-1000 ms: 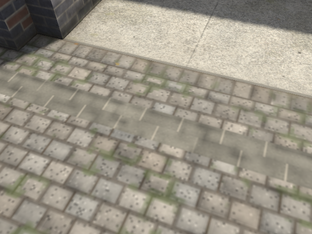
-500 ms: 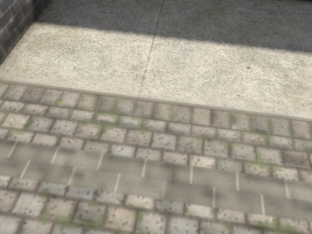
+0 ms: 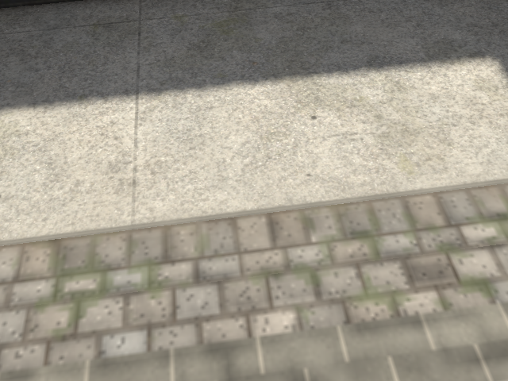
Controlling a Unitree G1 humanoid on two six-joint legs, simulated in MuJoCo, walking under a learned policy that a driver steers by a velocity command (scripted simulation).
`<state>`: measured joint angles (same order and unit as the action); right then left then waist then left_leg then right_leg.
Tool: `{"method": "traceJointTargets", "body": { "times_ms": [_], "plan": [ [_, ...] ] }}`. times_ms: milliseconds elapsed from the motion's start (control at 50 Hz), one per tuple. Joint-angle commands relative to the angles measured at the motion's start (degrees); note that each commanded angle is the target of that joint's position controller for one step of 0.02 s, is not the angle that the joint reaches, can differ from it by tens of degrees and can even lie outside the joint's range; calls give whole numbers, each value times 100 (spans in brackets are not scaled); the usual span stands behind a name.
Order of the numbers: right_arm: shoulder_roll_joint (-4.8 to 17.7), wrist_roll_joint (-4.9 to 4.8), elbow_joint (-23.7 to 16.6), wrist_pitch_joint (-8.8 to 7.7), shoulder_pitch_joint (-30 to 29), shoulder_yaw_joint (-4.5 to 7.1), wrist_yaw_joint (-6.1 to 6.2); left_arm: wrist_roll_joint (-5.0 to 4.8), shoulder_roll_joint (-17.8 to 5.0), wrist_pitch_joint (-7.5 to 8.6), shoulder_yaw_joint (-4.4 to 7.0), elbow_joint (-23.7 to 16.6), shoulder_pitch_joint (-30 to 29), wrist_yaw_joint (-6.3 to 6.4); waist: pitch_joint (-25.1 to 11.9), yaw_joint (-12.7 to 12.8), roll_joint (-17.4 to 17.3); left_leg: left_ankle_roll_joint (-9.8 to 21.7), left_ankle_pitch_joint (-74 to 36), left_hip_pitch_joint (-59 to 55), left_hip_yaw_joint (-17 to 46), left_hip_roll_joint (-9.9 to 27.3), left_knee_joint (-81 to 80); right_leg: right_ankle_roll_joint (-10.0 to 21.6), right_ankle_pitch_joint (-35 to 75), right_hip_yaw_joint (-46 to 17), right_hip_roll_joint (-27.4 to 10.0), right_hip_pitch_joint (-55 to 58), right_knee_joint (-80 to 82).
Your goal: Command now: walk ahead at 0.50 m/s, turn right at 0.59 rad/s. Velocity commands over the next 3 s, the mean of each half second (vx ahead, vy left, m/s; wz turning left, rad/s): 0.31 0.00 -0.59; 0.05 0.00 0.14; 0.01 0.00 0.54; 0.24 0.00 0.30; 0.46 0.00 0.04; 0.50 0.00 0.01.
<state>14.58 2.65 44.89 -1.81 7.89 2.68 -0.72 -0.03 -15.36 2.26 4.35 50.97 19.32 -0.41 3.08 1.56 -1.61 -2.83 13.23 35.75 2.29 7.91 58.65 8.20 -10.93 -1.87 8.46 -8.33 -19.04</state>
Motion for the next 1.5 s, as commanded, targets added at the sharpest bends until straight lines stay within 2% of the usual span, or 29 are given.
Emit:
{"method": "traceJointTargets", "body": {
  "times_ms": [20, 160, 240, 260, 280, 300, 320, 340, 360, 400, 540, 620, 660, 680, 700, 720, 740, 780, 840, 940, 1000, 1020, 1040, 1060, 1080, 1120, 1160, 1360, 1500],
  "plan": [
    [413, -7, -383, 34, -225, 78, -13, 0, -830, 101, 174, -316, 277, 18, -95, 26, 420, -103, -606, 358, -216, -149, -624, 649, 1787, -1413, -1429, 170, 734],
    [417, -90, -812, -99, -1253, -28, -54, 69, -919, 44, 182, -280, 805, 103, -9, 382, 539, 50, -1069, 227, -229, -646, -2148, 446, 3153, -1614, -1442, 884, 30],
    [786, -110, -479, -260, 96, 75, 102, 56, -1079, 51, 220, -462, 279, 144, -543, -281, 662, 411, -1086, -2027, -191, -1066, -3179, -188, 4391, -1687, -1074, 459, -1395],
    [974, -51, -353, -365, 834, 126, 167, -40, -994, 107, 199, -555, 98, 103, -940, -684, 428, 581, -1950, -3265, 117, -566, -3505, -356, 3622, -1558, -746, -129, -2485],
    [1409, 44, -363, -387, 1511, 186, 240, -141, -444, 133, 60, -805, 292, 119, -1857, -738, -544, 867, -4210, -4705, 1414, 1171, -3044, -511, 65, -913, -266, -1045, -4241],
    [1605, -106, -477, -251, 1224, 260, 189, -232, -537, 33, 103, -881, 1199, 208, -2828, -205, -1638, 1748, -5521, -5290, 3171, 2317, -3090, -572, -2815, -480, 286, -1870, -5496],
    [1057, -192, -633, -143, 796, 177, 163, 13, -889, -113, 150, -568, 1177, 248, -2316, -93, -541, 1725, -4608, -4475, 2787, 1958, -3240, -580, -2253, -543, -257, -2025, -5815],
    [566, -211, -679, -117, 472, 26, 179, 96, -891, -180, 169, -600, 681, 173, -1492, -129, -195, 1577, -3999, -3698, 1891, 1511, -3459, -661, -1914, -423, -394, -2085, -5657],
    [383, -169, -675, -79, 236, -50, 195, 111, -760, -248, 158, -645, 505, 109, -1022, -25, -187, 1396, -3546, -3134, 1296, 1169, -3720, -738, -1729, -334, -581, -2073, -5411],
    [525, -151, -595, -79, 208, -26, 235, 181, -615, -431, 135, -689, 425, -25, -621, 33, -648, 1375, -3402, -2409, 574, 833, -4030, -879, -1439, -160, -669, -1854, -5258],
    [674, -109, -427, -65, 343, 41, 185, 176, -326, -594, -22, -1030, -198, -137, -770, 31, -630, 1528, -2479, -2010, -102, 777, -4252, -858, -909, -31, -752, -1514, -3771],
    [648, -109, -234, 23, 452, 3, 51, 155, -164, -567, -195, -955, -400, -65, -791, -106, -786, 1431, -1537, -1896, 8, 569, -4163, -776, -912, 253, -683, -585, -2030],
    [645, -184, -173, 104, 397, -25, -10, 202, -132, -484, -247, -811, -199, 17, -607, 87, -573, 1141, -971, -1495, 103, 381, -3882, -690, -169, 369, -668, 294, -546],
    [573, -165, -125, 114, 629, -33, -52, 250, -351, -411, -230, -825, -236, 70, -532, 37, -247, 806, -618, -1201, 159, 245, -3762, -623, 144, -104, -1065, 692, -3],
    [215, -150, -236, 108, 890, -101, -116, 333, -787, -331, -193, -926, -199, 140, -720, -138, 852, 470, 475, -1083, -198, -214, -2887, -453, 445, -1545, -2498, 860, 510],
    [187, -267, -209, 214, 1043, -107, -47, 173, -1140, -332, -79, -1004, -858, 201, -385, -317, 1760, 380, 1500, -1606, -496, -737, -2559, 144, 235, -1629, -2885, -741, 615],
    [592, -271, -153, 310, 889, 10, -25, 178, -859, -307, -114, -1085, -1117, 197, -122, -242, 1385, 372, 1459, -1777, -306, -737, -1920, 228, -112, -1311, -2590, -1055, 612],
    [680, -252, -134, 373, 859, 142, -1, 181, -719, -294, -147, -1042, -1155, 249, 2, -258, 1215, 414, 1435, -1250, -310, -915, -971, 257, 935, -842, -2366, -731, 425],
    [465, -171, -60, 382, 1117, 170, 40, 100, -571, -279, -145, -963, -956, 326, -462, -269, 837, 320, 1577, -986, -329, -849, -434, 398, 2868, -348, -2403, 130, -112],
    [342, -247, -308, 474, 762, 142, -24, 153, -647, -336, -37, -877, -951, 290, -605, -59, 1167, 294, 1432, -1411, -562, -817, -1485, 348, 2337, -166, -2479, 272, -375],
    [321, -245, -304, 437, 1044, 144, -60, 106, -821, -386, 59, -853, -1117, 254, -656, -312, 990, 475, 512, -2217, -795, -952, -2850, 24, 1809, 62, -2424, -78, -876],
    [466, -186, -317, 378, 1055, 169, -38, 113, -789, -390, 76, -799, -994, 239, -572, -352, 575, 575, -123, -2589, -374, -860, -3619, -340, 948, 298, -2228, -497, -1350],
    [1085, -93, -393, 293, 1116, 297, 7, 157, -482, -419, 22, -902, -802, 200, -536, -226, -888, 860, -1069, -3146, 1486, 416, -4243, -809, -817, 866, -1601, -1607, -2737],
    [1761, -131, -347, 298, 1460, 487, -5, 117, -304, -495, -68, -1265, -1395, 280, -206, -533, -1650, 1784, -2952, -2834, 2809, 1467, -4262, -953, -2639, 615, -668, -2574, -3472],
    [1552, -147, -293, 311, 1641, 468, 12, 143, -430, -537, -54, -1239, -1494, 304, -234, -568, -875, 2077, -2901, -2821, 2629, 1368, -4230, -934, -2537, 88, -872, -2585, -4188],
    [1061, -206, -431, 378, 819, 327, 79, 43, -514, -483, -10, -1029, -1286, 234, -7, -167, -351, 1688, -1993, -2637, 1696, 549, -4181, -901, -1527, -93, -1022, -2565, -4240],
    [926, -256, -553, 385, 548, 291, 105, 167, -637, -446, 37, -906, -1057, 164, -302, -112, -481, 1525, -2463, -2927, 1407, 200, -4069, -962, -1069, -18, -936, -2472, -4319],
    [1187, -186, -561, 417, 965, 402, 91, 101, -574, -454, -40, -1136, -1303, 183, -391, -424, -518, 1675, -1497, -3053, 2172, 140, -3940, -1080, -1106, -137, -754, -2278, -3012],
    [1258, -177, -681, 461, 457, 445, 6, -3, -616, -312, -91, -1229, -894, 258, -528, -181, -602, 1349, -1993, -2476, 2815, -116, -3626, -831, -1093, -184, -455, -892, -1523]
  ]
}}
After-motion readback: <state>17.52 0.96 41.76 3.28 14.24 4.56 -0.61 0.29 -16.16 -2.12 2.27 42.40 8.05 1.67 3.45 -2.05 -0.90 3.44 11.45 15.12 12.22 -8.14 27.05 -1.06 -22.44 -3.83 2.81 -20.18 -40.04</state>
